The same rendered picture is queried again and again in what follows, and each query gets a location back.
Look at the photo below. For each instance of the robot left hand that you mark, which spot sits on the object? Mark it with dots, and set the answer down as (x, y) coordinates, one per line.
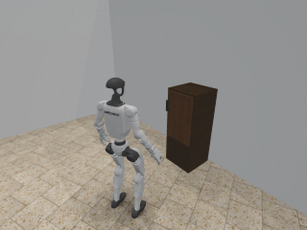
(104, 138)

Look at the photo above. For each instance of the left robot upper arm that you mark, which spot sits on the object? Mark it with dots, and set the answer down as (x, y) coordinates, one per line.
(99, 114)

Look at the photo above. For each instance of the handle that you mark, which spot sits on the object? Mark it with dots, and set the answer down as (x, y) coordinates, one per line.
(167, 105)

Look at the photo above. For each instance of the robot right shin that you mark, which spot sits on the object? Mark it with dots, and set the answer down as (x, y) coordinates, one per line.
(138, 190)

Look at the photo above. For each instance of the right robot upper arm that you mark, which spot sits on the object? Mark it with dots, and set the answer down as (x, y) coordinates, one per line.
(132, 112)

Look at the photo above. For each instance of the robot left forearm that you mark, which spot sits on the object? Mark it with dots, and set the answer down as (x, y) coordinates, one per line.
(101, 131)

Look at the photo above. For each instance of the robot right hand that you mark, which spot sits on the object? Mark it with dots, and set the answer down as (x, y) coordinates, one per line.
(157, 156)

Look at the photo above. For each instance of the robot right thigh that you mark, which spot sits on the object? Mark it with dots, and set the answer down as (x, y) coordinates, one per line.
(135, 156)

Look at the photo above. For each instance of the cupboard door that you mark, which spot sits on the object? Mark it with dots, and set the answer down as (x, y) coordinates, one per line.
(179, 117)

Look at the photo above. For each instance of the robot right forearm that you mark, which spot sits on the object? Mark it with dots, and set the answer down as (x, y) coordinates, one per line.
(146, 143)

